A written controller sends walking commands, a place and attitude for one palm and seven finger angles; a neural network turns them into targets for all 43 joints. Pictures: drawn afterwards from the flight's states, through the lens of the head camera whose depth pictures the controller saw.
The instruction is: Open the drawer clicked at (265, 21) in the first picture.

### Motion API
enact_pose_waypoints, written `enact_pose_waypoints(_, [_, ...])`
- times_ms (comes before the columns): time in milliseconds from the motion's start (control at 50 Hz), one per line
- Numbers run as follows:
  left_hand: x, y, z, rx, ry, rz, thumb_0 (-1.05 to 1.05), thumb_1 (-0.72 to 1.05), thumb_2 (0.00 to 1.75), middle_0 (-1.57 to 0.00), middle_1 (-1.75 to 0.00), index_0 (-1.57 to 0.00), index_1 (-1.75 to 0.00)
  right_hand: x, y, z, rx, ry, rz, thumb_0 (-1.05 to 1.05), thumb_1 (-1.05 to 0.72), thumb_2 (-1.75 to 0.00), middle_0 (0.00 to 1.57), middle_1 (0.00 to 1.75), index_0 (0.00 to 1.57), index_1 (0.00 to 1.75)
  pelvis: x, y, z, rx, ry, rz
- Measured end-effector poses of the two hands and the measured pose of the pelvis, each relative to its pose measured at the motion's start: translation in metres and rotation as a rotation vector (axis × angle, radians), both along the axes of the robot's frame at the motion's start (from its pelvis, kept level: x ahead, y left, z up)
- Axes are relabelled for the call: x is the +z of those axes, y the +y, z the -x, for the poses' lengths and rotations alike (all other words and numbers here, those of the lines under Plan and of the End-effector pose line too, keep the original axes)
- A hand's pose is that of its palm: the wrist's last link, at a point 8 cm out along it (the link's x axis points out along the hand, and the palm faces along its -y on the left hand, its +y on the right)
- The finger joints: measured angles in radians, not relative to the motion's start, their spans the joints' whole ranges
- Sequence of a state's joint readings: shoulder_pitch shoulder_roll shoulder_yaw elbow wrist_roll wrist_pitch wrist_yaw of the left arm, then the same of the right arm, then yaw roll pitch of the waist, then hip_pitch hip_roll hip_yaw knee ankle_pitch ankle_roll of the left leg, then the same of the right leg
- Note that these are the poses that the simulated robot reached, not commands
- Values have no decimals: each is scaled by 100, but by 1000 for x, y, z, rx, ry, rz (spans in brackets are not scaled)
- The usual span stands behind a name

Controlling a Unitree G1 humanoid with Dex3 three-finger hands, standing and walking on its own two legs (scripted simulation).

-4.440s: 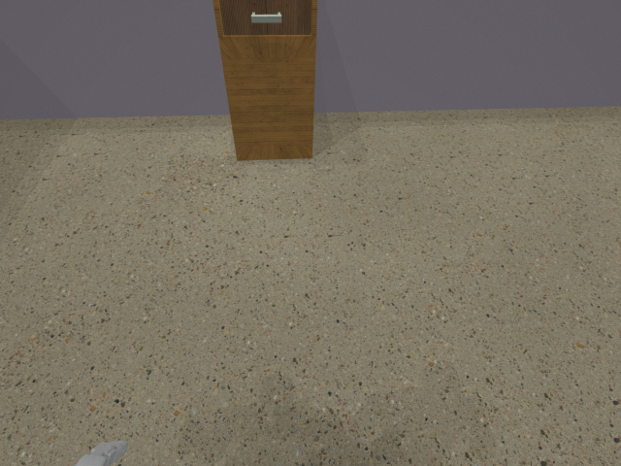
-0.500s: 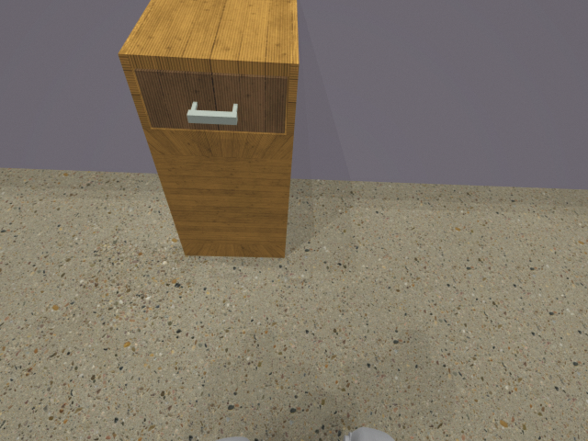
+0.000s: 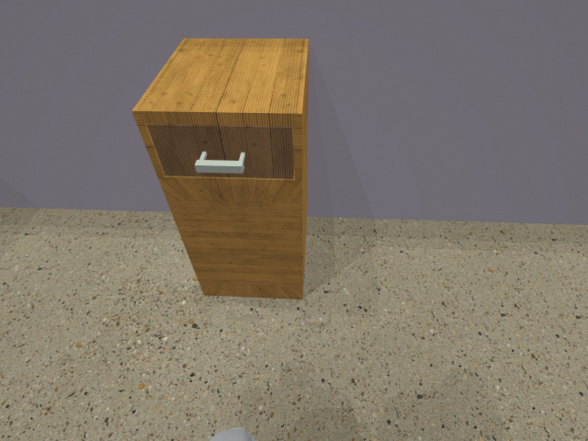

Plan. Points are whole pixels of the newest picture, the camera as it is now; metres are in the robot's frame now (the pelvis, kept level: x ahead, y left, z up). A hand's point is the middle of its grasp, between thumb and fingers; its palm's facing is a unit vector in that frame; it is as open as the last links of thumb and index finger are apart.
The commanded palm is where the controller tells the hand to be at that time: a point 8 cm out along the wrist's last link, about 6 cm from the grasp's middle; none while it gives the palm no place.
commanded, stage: take the last steps up to it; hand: left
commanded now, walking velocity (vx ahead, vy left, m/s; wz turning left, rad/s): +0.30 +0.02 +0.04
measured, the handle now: (221, 161) +0.75 +0.23 -0.07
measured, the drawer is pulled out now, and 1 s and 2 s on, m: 0.00 0.00 0.00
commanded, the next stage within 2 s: come to a stop and stand still in 0.46 s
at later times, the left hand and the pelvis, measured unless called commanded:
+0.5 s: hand (169, 398) +0.22 +0.24 -0.17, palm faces +0.04 -0.98 -0.21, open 7.3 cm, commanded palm none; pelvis +0.15 +0.05 -0.01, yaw -1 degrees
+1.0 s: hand (179, 372) +0.27 +0.23 -0.18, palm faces +0.05 -0.97 -0.25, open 7.3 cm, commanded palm none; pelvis +0.20 +0.04 -0.01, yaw +0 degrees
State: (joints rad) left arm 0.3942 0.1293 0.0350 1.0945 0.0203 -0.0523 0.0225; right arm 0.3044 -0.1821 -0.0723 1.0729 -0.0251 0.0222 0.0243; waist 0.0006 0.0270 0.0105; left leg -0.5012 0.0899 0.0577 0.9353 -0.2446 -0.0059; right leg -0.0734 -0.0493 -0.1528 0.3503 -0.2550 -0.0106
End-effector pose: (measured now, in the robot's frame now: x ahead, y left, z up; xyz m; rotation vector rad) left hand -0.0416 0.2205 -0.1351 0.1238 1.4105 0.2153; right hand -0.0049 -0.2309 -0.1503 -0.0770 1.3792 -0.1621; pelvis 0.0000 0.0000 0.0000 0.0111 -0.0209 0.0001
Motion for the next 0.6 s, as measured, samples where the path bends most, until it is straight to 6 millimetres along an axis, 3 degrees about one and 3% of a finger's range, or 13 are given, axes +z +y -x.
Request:
enact_pose_waypoints(60, [-2,-2,15,44,78,28,0,92,90,-20,-30,-20,-30,2,4,-31,39,0,13,0,-91,-90,20,30,19,30,-1,7,-16,15,9,5])
enact_pose_waypoints(140, [-7,1,25,99,171,70,0,91,90,-20,-30,-20,-30,3,20,-87,102,-34,31,0,-91,-90,19,30,19,30,-6,24,-42,27,23,15])
enact_pose_waypoints(200, [-19,11,20,124,231,100,0,91,90,-20,-30,-20,-30,-2,38,-133,138,-99,55,0,-91,-90,20,30,19,30,-19,41,-66,25,30,28])
enact_pose_waypoints(240, [-25,21,7,111,257,110,0,91,90,-20,-30,-20,-30,-2,50,-156,135,-146,65,0,-91,-90,20,30,19,30,-22,49,-77,15,25,14])
enact_pose_waypoints(300, [-26,38,-38,61,219,97,0,91,90,-20,-30,-20,-30,4,61,-172,90,-186,67,0,-91,-90,20,30,20,30,-17,55,-95,-11,16,4])
enact_pose_waypoints(420, [-19,63,-173,-26,-30,34,0,91,90,-20,-30,-20,-30,9,56,-175,38,-147,79,-2,-94,-90,20,30,20,30,-7,56,-130,-14,6,-6])
enact_pose_waypoints(520, [-4,62,-274,-90,-209,-20,0,92,90,-20,-30,-20,-30,-7,53,-164,3,-33,27,-1,-93,-90,20,30,20,30,-10,45,-162,-15,-4,-22])
enact_pose_waypoints(600, [-2,48,-329,-137,-283,-56,0,92,90,-20,-30,-20,-30,-29,46,-162,-32,50,-22,0,-91,-90,20,30,20,30,-22,29,-192,-24,-9,-29])
